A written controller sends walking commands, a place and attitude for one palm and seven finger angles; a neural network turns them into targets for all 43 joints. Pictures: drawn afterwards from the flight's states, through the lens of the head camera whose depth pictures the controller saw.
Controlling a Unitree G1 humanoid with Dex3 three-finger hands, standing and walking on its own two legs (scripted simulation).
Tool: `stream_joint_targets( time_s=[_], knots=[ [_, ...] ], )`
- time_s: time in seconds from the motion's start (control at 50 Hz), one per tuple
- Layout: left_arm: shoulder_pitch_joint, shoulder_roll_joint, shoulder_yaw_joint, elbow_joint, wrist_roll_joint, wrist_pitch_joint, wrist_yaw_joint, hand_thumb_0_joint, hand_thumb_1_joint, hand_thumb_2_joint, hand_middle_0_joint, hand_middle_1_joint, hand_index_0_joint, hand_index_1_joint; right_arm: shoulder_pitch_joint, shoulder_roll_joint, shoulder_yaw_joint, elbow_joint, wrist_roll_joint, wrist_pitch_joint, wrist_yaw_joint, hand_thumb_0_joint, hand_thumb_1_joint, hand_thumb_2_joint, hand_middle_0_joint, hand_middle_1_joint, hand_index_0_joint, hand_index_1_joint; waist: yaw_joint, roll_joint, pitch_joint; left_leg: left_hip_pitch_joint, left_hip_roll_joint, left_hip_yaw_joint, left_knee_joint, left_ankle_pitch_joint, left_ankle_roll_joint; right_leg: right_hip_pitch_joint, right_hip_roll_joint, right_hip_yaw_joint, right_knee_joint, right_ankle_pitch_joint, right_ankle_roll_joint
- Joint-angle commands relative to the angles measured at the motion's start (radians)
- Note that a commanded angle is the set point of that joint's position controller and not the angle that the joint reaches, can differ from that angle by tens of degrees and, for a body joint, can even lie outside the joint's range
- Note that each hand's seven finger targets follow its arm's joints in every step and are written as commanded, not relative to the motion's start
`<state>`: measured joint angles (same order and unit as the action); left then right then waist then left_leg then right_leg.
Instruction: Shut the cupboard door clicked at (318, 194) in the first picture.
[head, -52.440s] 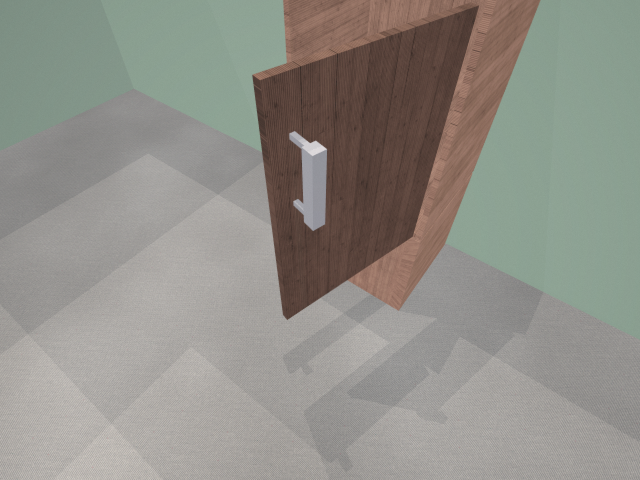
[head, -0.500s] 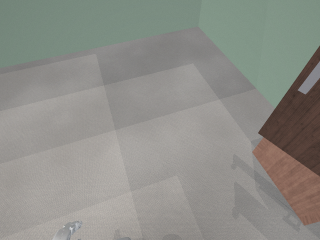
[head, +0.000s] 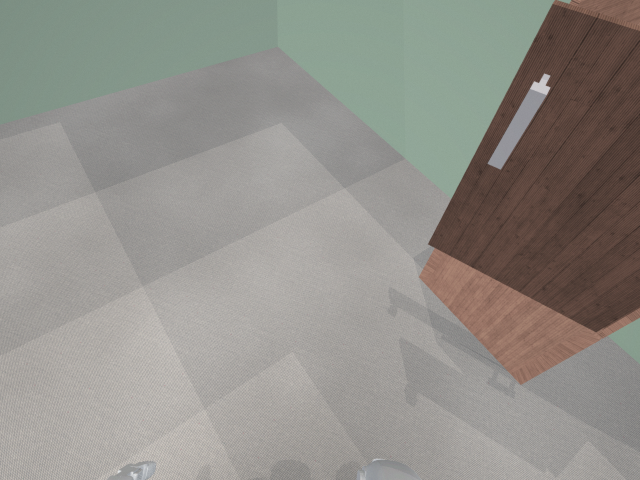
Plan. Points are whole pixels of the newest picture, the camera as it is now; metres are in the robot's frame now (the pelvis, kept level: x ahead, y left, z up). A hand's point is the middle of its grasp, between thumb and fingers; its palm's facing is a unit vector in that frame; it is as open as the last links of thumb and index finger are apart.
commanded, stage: turn to face it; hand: left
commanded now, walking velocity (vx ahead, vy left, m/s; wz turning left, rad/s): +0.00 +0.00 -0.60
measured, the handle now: (519, 122) +0.66 -0.28 +0.08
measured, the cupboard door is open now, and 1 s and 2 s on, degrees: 22 22 22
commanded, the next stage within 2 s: take the last steps up to it in 0.76 s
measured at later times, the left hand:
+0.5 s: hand (215, 469) +0.15 +0.15 -0.17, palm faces -0.24 -0.95 -0.22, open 7.4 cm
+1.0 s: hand (251, 441) +0.18 +0.10 -0.16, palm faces -0.42 -0.87 -0.25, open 7.4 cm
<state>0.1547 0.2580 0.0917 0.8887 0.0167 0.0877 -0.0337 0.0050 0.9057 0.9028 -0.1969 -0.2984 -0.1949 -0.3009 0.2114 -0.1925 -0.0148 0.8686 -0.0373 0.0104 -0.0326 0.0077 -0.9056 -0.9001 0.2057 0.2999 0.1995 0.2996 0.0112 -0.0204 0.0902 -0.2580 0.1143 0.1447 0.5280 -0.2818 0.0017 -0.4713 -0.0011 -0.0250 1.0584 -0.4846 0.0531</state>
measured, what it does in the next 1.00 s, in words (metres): steps on the spot, turning right: right foot, then left foot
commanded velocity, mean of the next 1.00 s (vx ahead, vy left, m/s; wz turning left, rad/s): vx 0.05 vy -0.02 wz -0.39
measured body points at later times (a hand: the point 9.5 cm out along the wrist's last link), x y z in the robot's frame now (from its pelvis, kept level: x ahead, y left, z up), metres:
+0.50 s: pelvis +0.02 -0.02 -0.01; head +0.06 -0.02 +0.44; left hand +0.16 +0.20 -0.15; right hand +0.04 -0.30 -0.14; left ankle +0.07 +0.10 -0.72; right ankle -0.02 -0.14 -0.74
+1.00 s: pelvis +0.02 -0.03 -0.01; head +0.03 -0.06 +0.44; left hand +0.21 +0.15 -0.14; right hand -0.08 -0.27 -0.17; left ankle +0.07 +0.08 -0.69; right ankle -0.05 -0.12 -0.74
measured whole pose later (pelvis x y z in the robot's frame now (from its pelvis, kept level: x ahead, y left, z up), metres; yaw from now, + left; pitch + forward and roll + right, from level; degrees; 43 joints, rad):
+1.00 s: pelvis +0.02 -0.03 -0.01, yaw -27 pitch +1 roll +0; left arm 0.19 0.18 0.05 0.95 0.02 0.03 -0.01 0.00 0.91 0.90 -0.20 -0.30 -0.20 -0.30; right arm 0.27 -0.24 -0.06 1.00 -0.03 0.06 -0.02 0.01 -0.91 -0.90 0.20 0.30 0.20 0.30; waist -0.02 0.06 0.04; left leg -0.45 0.08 0.07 0.97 -0.48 -0.04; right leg -0.21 0.00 -0.04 0.52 -0.32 -0.02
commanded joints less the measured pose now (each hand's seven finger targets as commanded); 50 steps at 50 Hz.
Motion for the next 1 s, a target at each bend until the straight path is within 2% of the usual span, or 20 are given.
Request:
stream_joint_targets(
  time_s=[0.0,0.06,0.12,0.14,0.16,0.18,0.22,0.28,0.42,0.48,0.52,0.54,0.62,0.76,0.82,0.84,0.86,0.88,0.92,0.98],
  knots=[
    [-0.071,0.031,0.006,-0.106,0.002,-0.032,-0.011,0.0,0.9,0.9,-0.2,-0.3,-0.2,-0.3,0.078,-0.221,-0.072,-0.027,0.003,-0.01,-0.008,0.0,-0.9,-0.9,0.2,0.3,0.2,0.3,-0.054,0.225,-0.131,0.183,0.235,-0.087,-0.129,0.517,0.118,0.0,-0.018,-0.04,-0.153,0.029,-0.009],
    [-0.055,0.036,0.004,-0.104,0.002,-0.036,-0.009,0.0,0.9,0.9,-0.2,-0.3,-0.2,-0.3,0.05,-0.241,-0.081,-0.028,0.003,-0.004,0.001,0.0,-0.9,-0.9,0.2,0.3,0.2,0.3,-0.043,0.263,-0.12,0.133,0.26,-0.07,-0.107,0.428,0.109,0.088,-0.01,-0.065,-0.288,0.042,-0.027],
    [0.055,0.079,0.015,-0.072,0.005,-0.048,-0.003,0.0,0.9,0.9,-0.2,-0.3,-0.2,-0.3,0.01,-0.246,-0.087,-0.032,0.014,0.002,0.009,0.0,-0.9,-0.9,0.2,0.3,0.2,0.3,0.018,0.159,-0.143,0.01,0.213,0.004,0.061,0.261,0.024,0.32,-0.006,-0.07,-0.579,0.288,-0.059],
    [0.114,0.166,0.027,-0.053,0.014,-0.063,0.008,0.0,0.9,0.9,-0.2,-0.3,-0.2,-0.3,0.022,-0.196,-0.079,-0.048,0.023,0.005,0.018,0.0,-0.9,-0.9,0.2,0.3,0.2,0.3,0.045,-0.055,-0.186,-0.141,0.124,0.064,0.255,0.084,-0.036,0.493,-0.166,0.129,-0.686,0.439,-0.116],
    [0.165,0.256,0.042,-0.036,0.009,-0.071,0.023,0.0,0.9,0.9,-0.2,-0.3,-0.2,-0.3,-0.048,-0.128,-0.058,-0.1,0.024,0.01,0.02,0.0,-0.9,-0.9,0.2,0.3,0.2,0.3,0.079,-0.291,-0.15,-0.369,-0.021,0.038,0.48,-0.374,-0.081,0.509,-0.374,0.417,-0.717,0.754,-0.225],
    [0.194,0.26,0.04,-0.031,-0.002,-0.069,0.034,0.0,0.9,0.9,-0.2,-0.3,-0.2,-0.3,-0.101,-0.147,-0.054,-0.115,0.022,0.023,0.009,0.0,-0.9,-0.9,0.2,0.3,0.2,0.3,0.092,-0.202,-0.13,-0.398,-0.015,-0.109,0.596,-0.361,-0.074,0.449,-0.387,0.423,-0.71,0.827,-0.276],
    [0.092,0.193,0.032,-0.047,-0.001,-0.075,0.05,0.0,0.9,0.9,-0.2,-0.3,-0.2,-0.3,-0.072,-0.166,-0.058,-0.084,0.024,0.019,-0.001,0.0,-0.9,-0.9,0.2,0.3,0.2,0.3,0.036,-0.285,-0.152,-0.446,0.003,-0.17,0.669,-0.255,-0.083,0.47,-0.315,0.391,-0.687,0.789,-0.272],
    [0.009,0.156,0.016,-0.079,0.003,-0.072,0.049,0.0,0.9,0.9,-0.2,-0.3,-0.2,-0.3,-0.025,-0.142,-0.052,-0.048,0.021,0.025,0.012,0.0,-0.9,-0.9,0.2,0.3,0.2,0.3,-0.014,-0.127,-0.174,-0.304,-0.01,-0.13,0.577,-0.132,-0.096,0.357,-0.227,0.252,-0.663,0.722,-0.238],
    [0.02,0.178,0.024,-0.065,0.013,-0.064,0.04,0.0,0.9,0.9,-0.2,-0.3,-0.2,-0.3,-0.039,-0.122,-0.051,-0.068,0.029,0.017,0.012,0.0,-0.9,-0.9,0.2,0.3,0.2,0.3,-0.003,-0.134,-0.119,-0.17,-0.072,-0.109,0.257,-0.131,-0.079,0.261,-0.207,0.345,-0.672,0.589,-0.242],
    [-0.022,0.155,0.023,-0.065,0.001,-0.057,0.041,0.0,0.9,0.9,-0.2,-0.3,-0.2,-0.3,0.082,-0.13,-0.048,-0.03,0.03,-0.002,0.002,0.0,-0.9,-0.9,0.2,0.3,0.2,0.3,-0.061,-0.098,-0.158,0.058,-0.075,-0.109,-0.065,0.074,-0.066,0.173,-0.149,0.322,-0.567,0.53,-0.162],
    [0.047,0.052,0.003,-0.087,-0.011,-0.047,0.028,0.0,0.9,0.9,-0.2,-0.3,-0.2,-0.3,0.1,-0.291,-0.073,-0.038,0.008,-0.013,-0.005,0.0,-0.9,-0.9,0.2,0.3,0.2,0.3,-0.044,0.342,-0.166,0.206,0.294,-0.467,-0.245,0.195,0.092,-0.069,0.066,0.092,-0.242,-0.04,-0.052],
    [0.013,0.085,0.001,-0.094,0.001,-0.05,0.026,0.0,0.9,0.9,-0.2,-0.3,-0.2,-0.3,0.106,-0.288,-0.068,-0.044,0.006,-0.011,-0.007,0.0,-0.9,-0.9,0.2,0.3,0.2,0.3,-0.06,0.293,-0.135,0.115,0.353,-0.509,-0.244,0.236,0.163,-0.055,0.034,0.079,-0.064,-0.128,-0.044],
    [0.029,0.06,0.014,-0.049,0.003,-0.038,0.009,0.0,0.9,0.9,-0.2,-0.3,-0.2,-0.3,0.007,-0.205,-0.046,-0.055,0.0,-0.016,-0.015,0.0,-0.9,-0.9,0.2,0.3,0.2,0.3,-0.007,0.193,-0.112,0.082,0.21,-0.251,-0.201,0.383,0.136,-0.055,-0.013,0.061,0.101,0.011,-0.015],
    [-0.019,0.012,-0.011,-0.046,0.002,-0.04,0.009,0.0,0.9,0.9,-0.2,-0.3,-0.2,-0.3,0.079,-0.214,-0.065,0.018,0.002,-0.005,-0.006,0.0,-0.9,-0.9,0.2,0.3,0.2,0.3,-0.048,0.218,-0.136,0.125,0.213,-0.176,-0.156,0.405,0.142,0.093,0.002,-0.036,-0.275,0.016,-0.025],
    [0.06,0.027,-0.008,-0.015,0.002,-0.048,0.015,0.0,0.9,0.9,-0.2,-0.3,-0.2,-0.3,0.057,-0.22,-0.072,0.03,0.012,0.003,-0.001,0.0,-0.9,-0.9,0.2,0.3,0.2,0.3,-0.005,0.184,-0.143,0.03,0.187,-0.13,-0.072,0.309,0.089,0.282,0.014,-0.058,-0.544,0.236,-0.044],
    [0.103,0.061,-0.003,0.0,0.006,-0.058,0.021,0.0,0.9,0.9,-0.2,-0.3,-0.2,-0.3,0.054,-0.193,-0.071,0.032,0.019,0.004,0.005,0.0,-0.9,-0.9,0.2,0.3,0.2,0.3,0.012,0.115,-0.159,-0.039,0.141,-0.104,0.001,0.221,0.043,0.389,-0.032,0.016,-0.672,0.325,-0.064],
    [0.137,0.147,0.013,0.014,0.014,-0.069,0.029,0.0,0.9,0.9,-0.2,-0.3,-0.2,-0.3,0.043,-0.133,-0.061,0.01,0.027,0.006,0.009,0.0,-0.9,-0.9,0.2,0.3,0.2,0.3,0.023,-0.122,-0.16,-0.206,0.029,0.005,0.151,-0.08,-0.027,0.486,-0.231,0.255,-0.771,0.359,-0.134],
    [0.166,0.208,0.018,0.027,0.011,-0.07,0.031,0.0,0.9,0.9,-0.2,-0.3,-0.2,-0.3,-0.025,-0.104,-0.047,-0.024,0.021,0.014,0.014,0.0,-0.9,-0.9,0.2,0.3,0.2,0.3,0.063,-0.235,-0.109,-0.316,-0.057,-0.016,0.36,-0.356,-0.05,0.419,-0.368,0.411,-0.827,0.32,-0.242],
    [0.13,0.169,0.022,0.032,0.01,-0.078,0.041,0.0,0.9,0.9,-0.2,-0.3,-0.2,-0.3,-0.049,-0.122,-0.054,-0.014,0.013,0.016,0.01,0.0,-0.9,-0.9,0.2,0.3,0.2,0.3,0.042,-0.294,-0.069,-0.46,-0.041,-0.129,0.557,-0.279,-0.044,0.429,-0.319,0.439,-0.855,0.195,-0.285],
    [0.054,0.098,0.0,0.022,0.008,-0.093,0.041,0.0,0.9,0.9,-0.2,-0.3,-0.2,-0.3,-0.009,-0.122,-0.052,0.025,0.008,0.003,0.029,0.0,-0.9,-0.9,0.2,0.3,0.2,0.3,-0.013,-0.154,-0.05,-0.345,-0.011,-0.094,0.52,-0.133,-0.057,0.334,-0.228,0.223,-0.818,0.219,-0.253]
  ],
)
